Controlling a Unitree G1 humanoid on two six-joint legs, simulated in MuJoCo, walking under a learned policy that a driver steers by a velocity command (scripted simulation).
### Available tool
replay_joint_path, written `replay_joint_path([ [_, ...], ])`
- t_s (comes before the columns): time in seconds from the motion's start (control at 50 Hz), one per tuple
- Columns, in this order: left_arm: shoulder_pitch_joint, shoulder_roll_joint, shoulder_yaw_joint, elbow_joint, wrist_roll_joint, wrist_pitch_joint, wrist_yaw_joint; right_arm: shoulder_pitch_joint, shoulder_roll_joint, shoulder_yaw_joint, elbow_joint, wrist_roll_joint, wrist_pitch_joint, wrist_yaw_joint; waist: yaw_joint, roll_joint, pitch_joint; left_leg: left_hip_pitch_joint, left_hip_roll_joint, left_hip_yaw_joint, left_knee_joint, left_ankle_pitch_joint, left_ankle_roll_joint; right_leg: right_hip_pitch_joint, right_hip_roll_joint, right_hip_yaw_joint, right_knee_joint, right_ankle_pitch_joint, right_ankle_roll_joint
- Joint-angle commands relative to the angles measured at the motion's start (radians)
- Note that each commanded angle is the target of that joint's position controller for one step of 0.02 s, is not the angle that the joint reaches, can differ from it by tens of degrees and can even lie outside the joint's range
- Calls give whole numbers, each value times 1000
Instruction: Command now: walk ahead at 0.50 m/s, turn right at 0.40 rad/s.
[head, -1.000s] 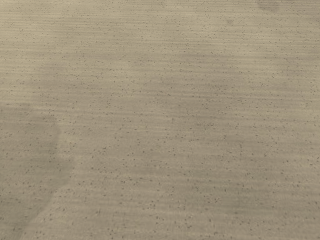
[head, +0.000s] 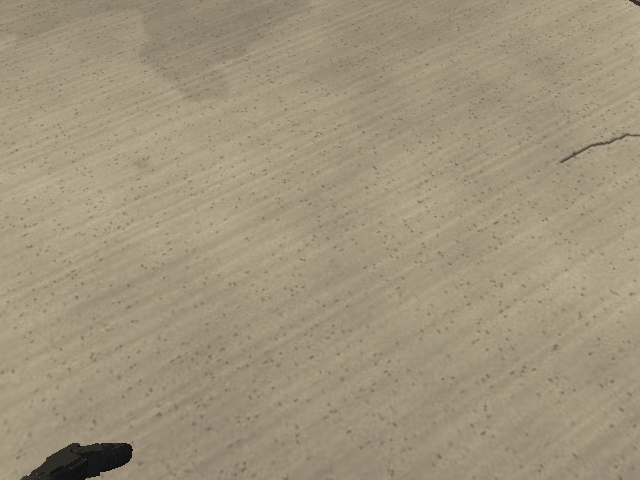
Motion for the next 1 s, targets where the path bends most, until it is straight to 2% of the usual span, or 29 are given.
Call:
replay_joint_path([
  [0.02, 300, 174, 52, 12, 10, -24, 6, -89, -136, -11, -140, 42, -71, 22, 159, -96, -270, -683, -18, -161, 410, 35, 44, 761, -345, 639, -360, -89, -232],
  [0.04, 227, 146, 40, 10, 11, -30, 6, -99, -121, -7, -129, 24, -71, 13, 111, -8, -185, -632, 31, -158, 330, 116, 44, 598, -303, 520, -364, 20, -197],
  [0.06, 168, 111, 28, 4, 18, -34, 8, -89, -125, -13, -118, 3, -63, 8, 74, -20, -146, -563, 60, -161, 257, 160, 37, 480, -266, 432, -379, 125, -179],
  [0.08, 139, 97, 21, -1, 27, -38, 10, -58, -122, -14, -107, -1, -49, 10, 43, -45, -132, -499, 75, -165, 232, 192, 32, 404, -243, 386, -407, 175, -172],
  [0.12, 136, 102, 22, 12, 24, -51, 14, -30, -94, -11, -94, -7, -27, 8, 24, -42, -124, -463, 74, -152, 174, 233, 11, 342, -228, 323, -451, 255, -180],
  [0.2, 184, 120, 25, 57, 21, -57, 32, -138, -61, -2, -127, -18, -17, 6, 51, -31, -64, -541, 65, -142, -39, 442, -25, 345, -194, 214, -490, 323, -156],
  [0.26, 221, 128, 24, 86, 17, -53, 40, -226, -37, 8, -146, -11, -28, 18, 90, -42, -42, -509, 31, -122, -238, 613, -18, 360, -167, 159, -496, 266, -118],
  [0.36, 306, 144, 29, 148, 8, -41, 42, -348, -37, 16, -191, -1, -41, 45, 137, -50, 10, -543, -9, -114, -398, 606, 20, 495, -232, 188, -454, 229, -113],
  [0.42, 301, 160, 37, 168, 9, -28, 50, -323, -53, 13, -197, 4, -44, 64, 110, -72, -8, -529, -29, -100, -435, 489, 72, 605, -276, 169, -390, 372, -82],
  [0.44, 286, 168, 39, 168, 12, -25, 53, -281, -68, 7, -189, 3, -43, 65, 84, -84, -38, -460, -56, -79, -434, 445, 92, 619, -271, 149, -341, 523, -66],
  [0.46, 266, 175, 40, 166, 15, -21, 57, -201, -92, -6, -169, 1, -41, 63, 37, -93, -97, -336, -97, -46, -439, 429, 117, 621, -250, 116, -240, 712, -46],
  [0.48, 255, 163, 33, 160, 20, -15, 62, -65, -133, -28, -132, -2, -38, 56, -30, -70, -188, -131, -124, -37, -446, 466, 148, 568, -201, 61, -55, 796, -14],
  [0.5, 278, 130, 16, 135, 44, -16, 71, 86, -200, -45, -112, -4, -31, 47, -72, 40, -318, 164, 33, -260, -413, 529, 207, 360, -155, 14, 244, 511, 27],
  [0.52, 414, 19, -15, 123, 45, -38, 53, 125, -256, -59, -96, 1, -31, 55, 11, 309, -419, 497, 239, -791, -534, 291, 394, -64, 46, 52, 581, -267, 101],
  [0.54, 336, 102, -6, 128, 26, -65, 42, 126, -162, -35, -105, 17, -29, 55, -47, 209, -418, 534, 233, -882, -632, 122, 371, -192, 15, 183, 678, -363, 91],
  [0.56, 225, 140, 4, 91, -5, -84, 32, 66, -136, -27, -120, 10, -26, 48, -54, 149, -270, 416, 208, -746, -653, 143, 332, -261, -29, 176, 679, -283, 80],
  [0.58, 164, 131, -2, 75, -1, -97, 34, 14, -133, -26, -137, 0, -23, 43, -35, 44, -193, 278, 173, -650, -665, 232, 312, -241, -68, 160, 624, -211, 74],
  [0.6, 133, 130, 3, 68, 19, -101, 39, -25, -115, -21, -147, -6, -20, 40, -5, 3, -128, 153, 142, -575, -682, 348, 307, -210, -96, 149, 543, -167, 80],
  [0.62, 147, 127, 8, 64, 30, -97, 41, -43, -99, -13, -157, -17, -21, 36, 29, 27, -124, 79, 117, -534, -701, 433, 305, -144, -115, 155, 497, -138, 86],
  [0.68, 171, 95, 4, 59, 38, -72, 47, -46, -106, -18, -167, -6, -21, 25, 62, 63, -106, -29, 85, -459, -742, 521, 322, -100, -123, 134, 373, -126, 127],
  [0.72, 109, 76, -4, 38, 39, -63, 53, -25, -134, -28, -164, -1, -19, 12, 49, 62, -79, -79, 65, -413, -761, 531, 313, -110, -114, 119, 254, -33, 154],
  [0.78, -3, 51, -13, 15, 36, -70, 48, 11, -143, -33, -156, 8, -8, -2, 8, 74, -63, -124, 11, -357, -747, 482, 262, -50, -79, 116, 37, 177, 170],
  [0.82, -67, 47, -16, 2, 27, -78, 40, 46, -146, -35, -148, 12, 1, -8, -19, 85, -63, -130, 4, -364, -726, 449, 244, 3, -48, 109, -59, 256, 175],
  [0.88, -119, 73, -7, -16, 16, -91, 28, 88, -141, -36, -140, 17, 16, -12, -29, 94, -68, -62, 30, -439, -660, 398, 231, 34, -27, 132, -146, 232, 165],
  [0.92, -101, 98, 5, -15, 12, -100, 22, 83, -142, -39, -146, 14, 22, -15, -7, 117, -73, -16, 50, -500, -602, 387, 214, 76, -24, 142, -183, 157, 142],
  [0.94, -60, 108, 12, -5, 10, -105, 22, 68, -138, -40, -152, 13, 25, -16, 21, 133, -81, -14, 47, -516, -566, 398, 202, 134, -24, 133, -208, 131, 123],
  [0.96, 20, 128, 25, 16, 14, -108, 27, 58, -114, -33, -160, 10, 26, -14, 65, 131, -117, -34, 12, -502, -494, 424, 176, 256, -34, 123, -246, 129, 94],
  [0.98, 148, 171, 40, 30, 31, -113, 35, 46, -63, -14, -178, 1, 21, -10, 128, 81, -228, -117, -39, -443, -289, 390, 141, 476, -150, 216, -219, 101, 36],
  [1.0, 271, 255, 60, 47, 47, -104, 42, 145, 9, 8, -203, 3, 11, -11, 119, -146, -374, -404, -175, -297, 40, 80, 72, 828, -375, 547, -234, 13, -89],
])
